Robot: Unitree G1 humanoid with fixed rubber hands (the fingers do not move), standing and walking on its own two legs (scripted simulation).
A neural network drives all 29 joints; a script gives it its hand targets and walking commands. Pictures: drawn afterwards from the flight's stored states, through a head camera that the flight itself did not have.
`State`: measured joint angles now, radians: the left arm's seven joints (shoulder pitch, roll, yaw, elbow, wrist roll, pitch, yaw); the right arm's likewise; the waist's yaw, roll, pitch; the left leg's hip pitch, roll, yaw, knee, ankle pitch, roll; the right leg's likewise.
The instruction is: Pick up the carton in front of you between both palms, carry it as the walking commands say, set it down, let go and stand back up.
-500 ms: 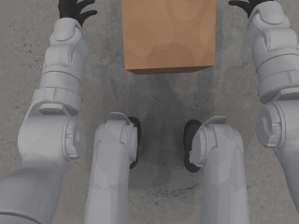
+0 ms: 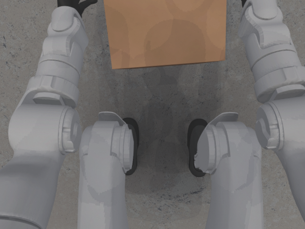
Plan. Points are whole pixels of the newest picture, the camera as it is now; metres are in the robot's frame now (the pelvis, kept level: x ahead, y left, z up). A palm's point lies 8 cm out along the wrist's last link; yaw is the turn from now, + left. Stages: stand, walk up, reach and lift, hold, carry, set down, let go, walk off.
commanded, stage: reach and lift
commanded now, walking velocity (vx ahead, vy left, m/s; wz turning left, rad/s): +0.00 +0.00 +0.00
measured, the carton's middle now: (163, 22) +0.52 +0.01 -0.25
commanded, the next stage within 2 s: none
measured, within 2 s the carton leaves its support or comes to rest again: leaves its support in 0.56 s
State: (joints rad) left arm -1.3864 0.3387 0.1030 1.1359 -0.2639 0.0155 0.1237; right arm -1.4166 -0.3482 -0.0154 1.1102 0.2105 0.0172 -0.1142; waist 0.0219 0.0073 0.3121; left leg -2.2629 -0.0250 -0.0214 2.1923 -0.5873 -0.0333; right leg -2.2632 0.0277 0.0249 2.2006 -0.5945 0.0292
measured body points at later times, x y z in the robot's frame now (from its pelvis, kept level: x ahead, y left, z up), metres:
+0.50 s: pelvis -0.02 +0.01 -0.01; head +0.34 +0.01 +0.24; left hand +0.54 +0.16 -0.18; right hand +0.55 -0.14 -0.17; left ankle +0.11 +0.12 -0.34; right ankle +0.10 -0.12 -0.34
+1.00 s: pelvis -0.02 +0.00 +0.09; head +0.21 +0.00 +0.48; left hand +0.49 +0.16 +0.05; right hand +0.50 -0.14 +0.06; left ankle +0.11 +0.13 -0.34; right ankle +0.10 -0.12 -0.34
